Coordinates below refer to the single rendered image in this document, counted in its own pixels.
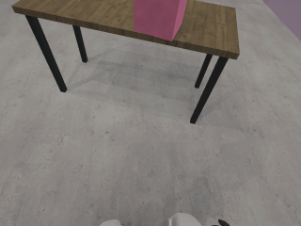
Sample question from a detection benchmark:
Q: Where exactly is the carton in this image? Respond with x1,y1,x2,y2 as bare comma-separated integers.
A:
134,0,187,41

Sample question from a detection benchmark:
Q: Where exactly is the robot right thigh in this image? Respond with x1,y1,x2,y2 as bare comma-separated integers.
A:
167,213,201,226

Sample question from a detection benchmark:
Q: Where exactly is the table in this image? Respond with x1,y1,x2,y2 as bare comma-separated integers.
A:
12,0,240,124

